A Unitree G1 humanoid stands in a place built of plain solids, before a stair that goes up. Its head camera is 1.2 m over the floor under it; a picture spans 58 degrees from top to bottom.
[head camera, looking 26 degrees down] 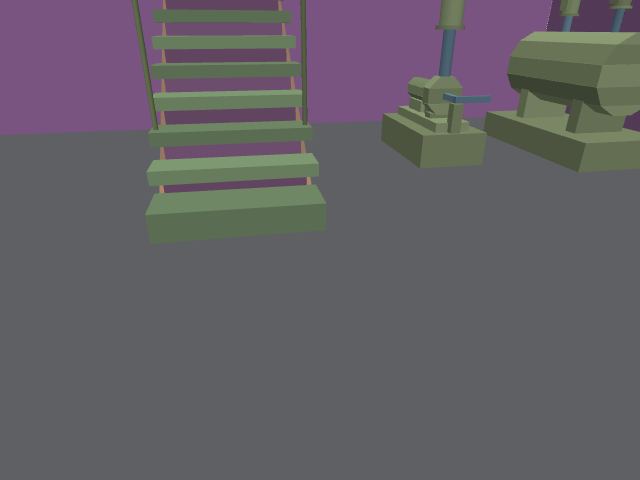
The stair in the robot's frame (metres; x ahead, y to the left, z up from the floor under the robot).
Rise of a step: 0.19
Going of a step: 0.25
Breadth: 1.11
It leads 11 degrees to the left of straight ahead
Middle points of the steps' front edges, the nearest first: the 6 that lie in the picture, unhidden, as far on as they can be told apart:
2.51 0.51 0.19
2.76 0.55 0.38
3.01 0.60 0.57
3.26 0.65 0.76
3.51 0.70 0.96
3.76 0.74 1.15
